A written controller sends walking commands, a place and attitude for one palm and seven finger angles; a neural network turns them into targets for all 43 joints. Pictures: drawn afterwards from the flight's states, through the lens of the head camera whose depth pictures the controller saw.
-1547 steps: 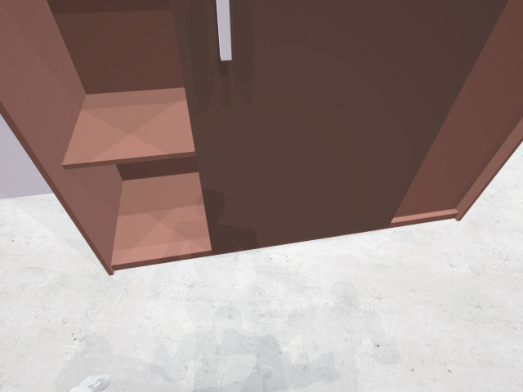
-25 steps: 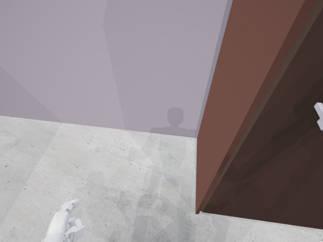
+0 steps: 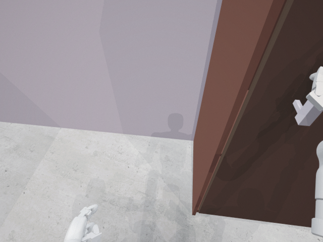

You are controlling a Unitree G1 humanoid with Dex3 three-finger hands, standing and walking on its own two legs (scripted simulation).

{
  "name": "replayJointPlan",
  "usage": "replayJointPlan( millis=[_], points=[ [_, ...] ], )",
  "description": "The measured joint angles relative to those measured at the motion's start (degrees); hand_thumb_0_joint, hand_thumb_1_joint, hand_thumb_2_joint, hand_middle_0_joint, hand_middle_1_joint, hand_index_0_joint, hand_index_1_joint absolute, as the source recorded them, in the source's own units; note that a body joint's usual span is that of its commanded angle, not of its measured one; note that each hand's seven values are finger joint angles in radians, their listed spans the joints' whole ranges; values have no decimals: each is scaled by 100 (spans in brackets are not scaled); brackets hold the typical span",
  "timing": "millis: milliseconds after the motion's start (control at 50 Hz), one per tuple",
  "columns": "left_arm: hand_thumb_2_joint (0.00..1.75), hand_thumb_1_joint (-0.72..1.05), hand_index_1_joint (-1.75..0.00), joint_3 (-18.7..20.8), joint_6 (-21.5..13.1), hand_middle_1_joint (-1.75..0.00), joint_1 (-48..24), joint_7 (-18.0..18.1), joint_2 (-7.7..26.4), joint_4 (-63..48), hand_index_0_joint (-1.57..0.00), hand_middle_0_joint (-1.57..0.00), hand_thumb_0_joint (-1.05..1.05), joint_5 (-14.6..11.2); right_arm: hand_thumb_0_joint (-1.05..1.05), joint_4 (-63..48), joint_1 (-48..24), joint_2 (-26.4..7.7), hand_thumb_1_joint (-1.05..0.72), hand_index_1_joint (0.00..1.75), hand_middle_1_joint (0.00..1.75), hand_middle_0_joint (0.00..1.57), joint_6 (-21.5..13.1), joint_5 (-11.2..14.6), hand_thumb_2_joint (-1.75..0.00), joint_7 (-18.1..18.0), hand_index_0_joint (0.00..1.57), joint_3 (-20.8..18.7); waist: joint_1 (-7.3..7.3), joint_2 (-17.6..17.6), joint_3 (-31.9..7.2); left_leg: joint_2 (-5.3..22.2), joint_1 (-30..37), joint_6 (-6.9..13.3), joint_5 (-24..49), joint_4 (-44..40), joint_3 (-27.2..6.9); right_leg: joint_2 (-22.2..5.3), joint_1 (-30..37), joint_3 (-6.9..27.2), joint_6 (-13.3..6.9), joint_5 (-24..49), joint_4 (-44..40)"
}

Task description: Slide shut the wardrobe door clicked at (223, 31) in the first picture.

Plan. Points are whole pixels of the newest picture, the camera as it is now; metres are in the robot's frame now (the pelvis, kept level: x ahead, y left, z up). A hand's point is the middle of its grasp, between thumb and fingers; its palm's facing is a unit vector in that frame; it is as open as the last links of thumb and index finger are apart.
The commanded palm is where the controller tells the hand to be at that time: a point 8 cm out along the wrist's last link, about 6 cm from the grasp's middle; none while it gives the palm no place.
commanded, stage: stop walking and hold the door there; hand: right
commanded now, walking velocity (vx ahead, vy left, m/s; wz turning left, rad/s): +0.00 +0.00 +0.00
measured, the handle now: out of the picture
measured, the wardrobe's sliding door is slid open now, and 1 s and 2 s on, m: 0.01 0.01 0.01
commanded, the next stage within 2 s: loosen the grip on the handle in 0.40 s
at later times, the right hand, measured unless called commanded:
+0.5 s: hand (315, 90) +0.35 -0.27 +0.24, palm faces +0.51 +0.85 -0.16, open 6.4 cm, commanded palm +0.30 -0.30 +0.25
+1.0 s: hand out of the picture +0.34 -0.29 +0.25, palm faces +0.53 +0.83 -0.14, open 13.8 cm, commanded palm +0.29 -0.32 +0.25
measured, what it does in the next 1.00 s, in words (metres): stands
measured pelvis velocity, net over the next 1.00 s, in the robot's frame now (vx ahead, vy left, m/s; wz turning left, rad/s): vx -0.02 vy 0.03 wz -0.01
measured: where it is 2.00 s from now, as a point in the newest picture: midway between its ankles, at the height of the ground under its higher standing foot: outside the picture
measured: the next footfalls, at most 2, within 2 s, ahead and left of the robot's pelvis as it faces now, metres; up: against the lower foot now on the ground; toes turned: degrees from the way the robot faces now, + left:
none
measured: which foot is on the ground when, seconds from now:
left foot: down 0.00-1.00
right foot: down 0.00-1.00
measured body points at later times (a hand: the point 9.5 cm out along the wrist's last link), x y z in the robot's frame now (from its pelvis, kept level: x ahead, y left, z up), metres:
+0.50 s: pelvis +0.01 +0.02 +0.00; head +0.00 +0.02 +0.45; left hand +0.17 +0.26 -0.09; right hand +0.31 -0.31 +0.25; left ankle -0.01 +0.11 -0.74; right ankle +0.04 -0.07 -0.74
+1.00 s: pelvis -0.02 +0.03 -0.01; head -0.01 +0.02 +0.44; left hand +0.12 +0.29 -0.11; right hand +0.31 -0.33 +0.25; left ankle -0.01 +0.11 -0.74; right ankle +0.04 -0.07 -0.74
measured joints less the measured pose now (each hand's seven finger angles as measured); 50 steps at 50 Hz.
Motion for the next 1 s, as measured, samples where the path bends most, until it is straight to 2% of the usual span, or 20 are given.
replayJointPlan(
  millis=[180, 500, 520, 540, 560, 620, 660, 720, 780, 840, 900, 1000],
  points=[
    [90, 90, -29, 207, 40, -30, -74, 91, 281, -112, -20, -20, 2, -49, -19, 154, 184, -65, -65, 133, 143, 47, -63, 35, -84, -30, 23, -93, 69, -17, -202, -68, 64, 47, 25, -113, -20, -66, 29, -8, 57, -32, -11],
    [90, 90, -30, 117, 166, -30, 23, 68, 129, -114, -20, -20, 1, -105, -19, 341, 288, -145, -66, 134, 141, 46, -25, 74, -83, -37, 22, -269, 72, -173, -277, -185, 56, 133, 19, -132, -15, -185, -35, 14, 148, -110, 110],
    [90, 90, -30, 160, 96, -30, 60, 29, 109, -122, -20, -20, 1, -82, -20, 425, 87, -181, -64, 134, 142, 48, -12, -144, -82, 187, 22, -347, 17, -163, -213, -212, 48, 127, 32, -144, 0, -213, -77, 31, 150, -118, 163],
    [90, 90, -29, 238, -49, -30, 131, -7, 58, -94, -20, -20, 1, 53, -21, 640, -238, -214, -60, 134, 144, 51, -86, -335, -82, 470, 23, -349, -102, -78, -184, -206, -65, 160, 34, -58, 14, -206, -155, 37, 155, -94, 177],
    [90, 90, -29, 269, -176, -30, 156, -39, 17, -34, -20, -20, 1, 82, -21, 808, -539, -208, -55, 135, 146, 52, -42, -339, -82, 657, 24, -348, -157, 27, -158, -164, -183, 191, 9, 69, 57, -164, -222, 67, 186, -2, 153],
    [90, 90, -30, 298, -397, -30, 99, -72, 29, 12, -20, -20, 2, 89, -18, 1092, -928, -12, -47, 136, 146, 53, 203, 21, -79, 821, 31, -636, -139, 75, -127, -96, -358, 227, -30, 267, 135, -96, -295, 129, 231, 147, 75],
    [89, 90, -30, 307, -474, -30, 39, -35, 110, -35, -20, -20, 2, 99, -14, 1247, -904, 23, -41, 135, 145, 51, 300, 93, -75, 688, 33, -769, -85, -70, -133, -97, -386, 222, -12, 328, 108, -104, -294, 97, 210, 165, 98],
    [90, 90, -30, 268, -537, -30, 31, -8, 209, -123, -20, -20, 2, 99, -9, 1550, -879, -29, -26, 132, 144, 50, 342, -82, -65, 299, 31, -739, 16, -217, -233, -74, -514, 206, -50, 507, 75, -92, -363, 54, 178, 160, 170],
    [90, 90, -30, 193, -572, -30, 77, 10, 225, -130, -20, -20, 2, 109, -5, 1802, -888, -154, -4, 129, 142, 48, 153, -310, -53, 54, 29, -666, 90, -184, -285, -60, -627, 195, -141, 700, 67, -84, -442, 47, 186, 84, 295],
    [90, 90, -30, 157, -582, -30, 169, 24, 202, -63, -20, -20, 1, 127, -3, 1979, -986, -282, 17, 128, 139, 45, -180, -416, -41, 62, 28, -636, 107, -58, -275, -102, -711, 208, -222, 845, 91, -129, -560, 78, 211, -30, 506],
    [90, 90, -30, 172, -568, -30, 284, 42, 204, 30, -20, -20, 1, 124, -1, 2034, -1102, -389, 33, 127, 136, 43, -469, -412, -32, 212, 29, -619, 105, 48, -241, -165, -779, 243, -295, 952, 145, -189, -703, 145, 241, -102, 745],
    [90, 90, -30, 274, -513, -30, 472, 117, 283, 137, -20, -20, 2, 84, -1, 1691, -942, -452, 47, 124, 137, 46, -540, -228, -25, 472, 30, -655, 52, 18, -224, -202, -785, 255, -373, 962, 179, -219, -810, 191, 242, -289, 953]
  ],
)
